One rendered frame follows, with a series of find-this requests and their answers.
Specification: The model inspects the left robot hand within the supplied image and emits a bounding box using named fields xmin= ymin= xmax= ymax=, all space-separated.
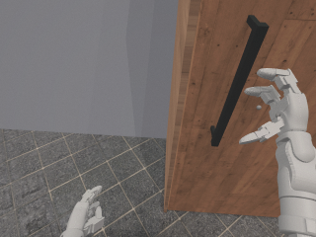
xmin=66 ymin=186 xmax=105 ymax=237

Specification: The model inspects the wardrobe door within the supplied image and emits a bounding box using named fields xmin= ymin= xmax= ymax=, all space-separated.
xmin=168 ymin=0 xmax=316 ymax=217

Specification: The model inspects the right robot hand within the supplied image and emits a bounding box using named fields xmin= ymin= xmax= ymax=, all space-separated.
xmin=239 ymin=68 xmax=309 ymax=145

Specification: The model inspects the right robot forearm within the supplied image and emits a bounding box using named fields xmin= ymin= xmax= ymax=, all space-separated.
xmin=276 ymin=130 xmax=316 ymax=237

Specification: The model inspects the handle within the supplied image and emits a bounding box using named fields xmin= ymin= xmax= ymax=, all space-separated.
xmin=210 ymin=15 xmax=269 ymax=147

